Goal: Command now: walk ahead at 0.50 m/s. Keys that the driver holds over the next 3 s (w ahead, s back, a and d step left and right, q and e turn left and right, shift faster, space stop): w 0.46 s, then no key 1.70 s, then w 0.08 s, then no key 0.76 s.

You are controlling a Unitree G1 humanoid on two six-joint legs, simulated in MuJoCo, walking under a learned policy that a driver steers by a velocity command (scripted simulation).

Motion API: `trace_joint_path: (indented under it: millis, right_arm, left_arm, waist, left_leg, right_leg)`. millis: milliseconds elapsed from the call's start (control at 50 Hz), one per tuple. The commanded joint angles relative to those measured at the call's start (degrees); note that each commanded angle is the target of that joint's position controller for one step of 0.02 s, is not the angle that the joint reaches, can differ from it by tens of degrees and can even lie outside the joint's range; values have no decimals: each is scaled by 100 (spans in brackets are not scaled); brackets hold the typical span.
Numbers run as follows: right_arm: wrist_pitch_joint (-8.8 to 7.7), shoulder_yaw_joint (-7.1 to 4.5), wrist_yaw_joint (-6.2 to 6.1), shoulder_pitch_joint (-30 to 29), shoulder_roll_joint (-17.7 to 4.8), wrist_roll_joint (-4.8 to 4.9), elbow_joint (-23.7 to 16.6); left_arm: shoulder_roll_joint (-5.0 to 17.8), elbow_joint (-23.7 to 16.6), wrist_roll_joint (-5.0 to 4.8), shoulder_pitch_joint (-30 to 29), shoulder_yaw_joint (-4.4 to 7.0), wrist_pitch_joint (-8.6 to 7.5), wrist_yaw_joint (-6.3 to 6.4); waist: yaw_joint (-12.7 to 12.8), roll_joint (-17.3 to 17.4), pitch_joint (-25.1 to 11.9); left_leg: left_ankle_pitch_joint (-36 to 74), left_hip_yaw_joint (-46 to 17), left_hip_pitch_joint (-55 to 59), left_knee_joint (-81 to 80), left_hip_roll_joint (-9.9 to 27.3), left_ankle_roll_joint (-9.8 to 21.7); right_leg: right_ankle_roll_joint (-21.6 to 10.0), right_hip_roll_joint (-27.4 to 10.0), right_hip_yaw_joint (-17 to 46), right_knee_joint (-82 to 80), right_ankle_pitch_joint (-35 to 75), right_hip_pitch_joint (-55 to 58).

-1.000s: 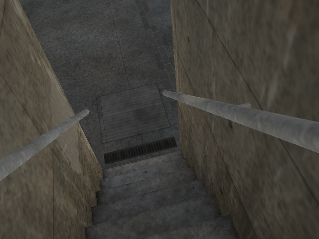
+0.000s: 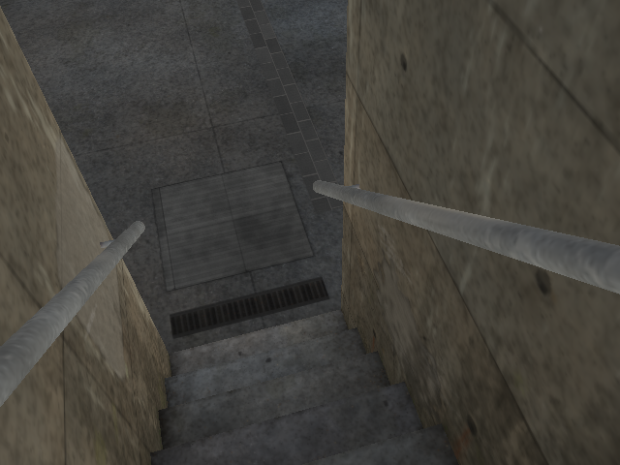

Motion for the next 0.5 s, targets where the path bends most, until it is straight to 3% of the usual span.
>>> trace_joint_path:
  millis: [20,40,60,80,100,120,140,160,180,200,220,240,260,280,300,320,340,360,380,400,420,440,460,480,500]
  right_arm:
    - [-243,-304,-30,998,-853,63,579]
    - [-316,-246,-142,1063,-592,-30,706]
    - [-378,-19,-355,578,-87,-172,430]
    - [-393,66,-510,266,-49,-83,418]
    - [-399,13,-644,254,-317,-89,469]
    - [-251,32,-679,209,-450,-229,494]
    - [-409,31,-788,946,-182,-11,784]
    - [-455,69,-843,1357,-9,178,947]
    - [-426,164,-944,1254,295,307,883]
    - [-279,166,-1001,1212,164,168,809]
    - [-157,105,-942,1470,-11,141,832]
    - [-54,87,-923,1353,-156,101,894]
    - [-101,41,-936,604,-253,168,823]
    - [103,157,-848,84,24,99,579]
    - [178,197,-754,54,338,-2,674]
    - [139,123,-698,-581,139,-18,553]
    - [87,78,-687,-1020,203,-67,546]
    - [-38,88,-557,725,462,48,445]
    - [-57,127,-541,615,401,170,461]
    - [-10,13,-571,250,114,127,68]
    - [85,69,-635,-165,337,211,-320]
    - [241,199,-587,-792,280,146,-819]
    - [266,221,-501,-1056,394,-4,-909]
    - [327,319,-418,-619,732,-72,-637]
    - [255,202,-356,190,480,-41,-277]
  left_arm:
    - [115,8,-292,1510,136,-99,-133]
    - [211,-97,-325,588,162,22,-141]
    - [92,-234,-102,138,103,172,-120]
    - [61,-300,-10,-14,135,279,-122]
    - [201,-204,51,88,209,278,-184]
    - [14,-85,71,274,178,314,-293]
    - [310,-216,-92,-34,269,132,-383]
    - [411,-300,-63,-483,294,47,-436]
    - [419,-324,101,-723,271,-29,-494]
    - [234,-196,230,-607,159,-44,-539]
    - [-61,-300,68,-1236,32,-6,-586]
    - [-139,-430,-61,-1409,17,96,-581]
    - [71,-23,-63,-79,112,180,-564]
    - [513,198,-170,957,271,186,-440]
    - [863,550,-95,1834,436,126,-437]
    - [1141,950,0,3363,561,86,-367]
    - [937,1268,-9,4045,491,134,-341]
    - [540,1032,-95,3253,200,46,-485]
    - [613,897,-128,3136,238,14,-446]
    - [560,666,-33,2659,171,-22,-369]
    - [1037,890,38,2078,333,38,-85]
    - [1187,448,202,770,242,123,341]
    - [1049,297,289,400,96,134,567]
    - [1253,235,415,324,80,103,591]
    - [1161,287,171,152,167,125,448]
  waist:
    - [843,247,-612]
    - [616,-132,-252]
    - [791,-1122,-158]
    - [978,-1145,-88]
    - [987,-800,23]
    - [949,-619,-7]
    - [670,-33,193]
    - [347,147,364]
    - [283,-204,428]
    - [173,-471,340]
    - [-267,-324,232]
    - [-331,146,455]
    - [464,758,324]
    - [941,1517,53]
    - [1192,834,31]
    - [2176,-347,113]
    - [2460,-1525,490]
    - [1011,-2411,-41]
    - [975,-2047,-277]
    - [750,-584,8]
    - [274,-470,-66]
    - [-161,-338,809]
    - [-237,311,879]
    - [-375,182,592]
    - [-721,-643,63]
  left_leg:
    - [4260,-3733,1823,-217,2162,714]
    - [3947,-4275,1615,-293,2279,376]
    - [4311,-3798,439,-22,2059,361]
    - [4177,-3241,-291,186,1727,173]
    - [4346,-2969,-737,581,1434,-23]
    - [5287,-2885,-828,526,1554,-51]
    - [3167,-2420,-633,1185,1008,-181]
    - [2688,-2074,-391,1382,813,-208]
    - [2528,-1588,-998,1530,502,-208]
    - [2803,-1030,-1671,1627,285,-237]
    - [2671,-654,-1586,1526,285,-90]
    - [2743,-1027,-1334,1686,490,149]
    - [3334,-1446,-1881,2253,840,187]
    - [3567,-847,-1632,3032,394,174]
    - [3569,-286,-1118,4362,74,-223]
    - [1159,-30,-2300,7303,-676,-716]
    - [-2692,-125,-3841,9329,-1169,-837]
    - [-2564,-1419,-5012,9230,-704,-737]
    - [-2085,-1500,-5585,9299,-265,-688]
    - [-835,-1651,-5349,8022,-204,-535]
    - [-26,-1833,-5221,7041,108,-563]
    - [1409,-1956,-4522,4690,465,-662]
    - [2852,-1788,-3374,3738,583,-801]
    - [3641,-1332,-2112,3966,511,-945]
    - [4044,-743,-887,3094,466,-1059]
  right_leg:
    - [-110,-667,832,-764,1651,-2728]
    - [-82,-818,675,-760,1672,-3209]
    - [211,-949,960,-2375,3022,-2401]
    - [444,-1165,522,-3377,3092,-1490]
    - [522,-1025,122,-3319,3608,-1107]
    - [546,-990,-142,-3123,3534,-729]
    - [405,-951,314,-4284,4797,-1165]
    - [358,-801,158,-4930,5115,-1265]
    - [456,-654,-48,-6200,6392,-301]
    - [481,-360,-532,-6920,7310,1100]
    - [583,-103,-987,-7584,7201,1655]
    - [511,-244,-696,-7831,6690,1493]
    - [353,-301,-560,-6435,7186,2208]
    - [278,-263,-762,-6659,6291,3033]
    - [63,-681,-705,-8574,6294,3562]
    - [-388,-1065,-440,-9268,6814,5196]
    - [-506,-1245,-139,-8671,6917,5945]
    - [-1155,-1698,1279,-7324,7132,6391]
    - [-1596,-2187,1624,-7501,6103,6325]
    - [-1432,-2042,1281,-7831,5076,5090]
    - [-1573,-2582,2370,-8417,3083,4247]
    - [-1395,-2959,2869,-8873,2665,1967]
    - [-1199,-2512,2298,-8527,2870,959]
    - [-1076,-2173,1824,-8251,3509,348]
    - [-876,-1426,829,-7917,2107,-143]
